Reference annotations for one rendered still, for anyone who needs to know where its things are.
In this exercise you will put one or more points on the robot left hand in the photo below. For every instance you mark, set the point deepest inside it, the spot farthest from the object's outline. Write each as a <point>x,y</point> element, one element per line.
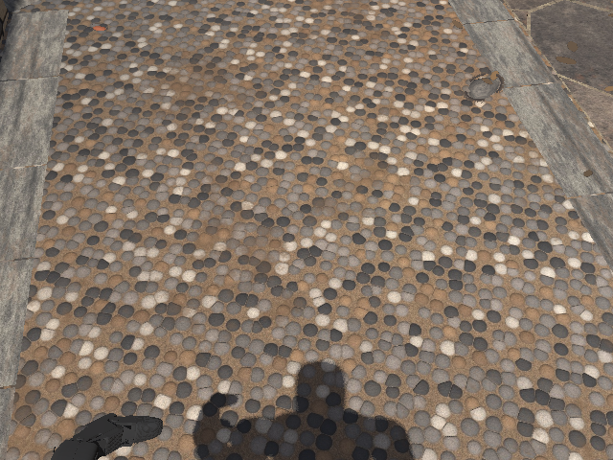
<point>107,434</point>

